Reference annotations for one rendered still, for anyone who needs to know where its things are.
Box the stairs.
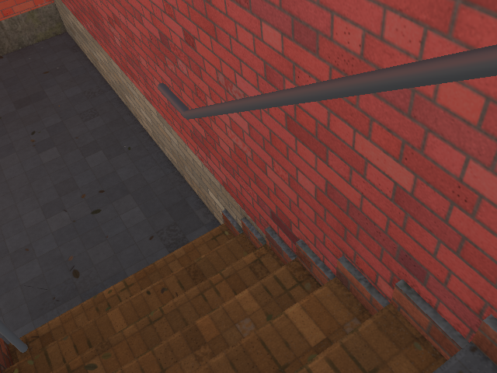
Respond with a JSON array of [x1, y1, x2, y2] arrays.
[[3, 223, 447, 373]]

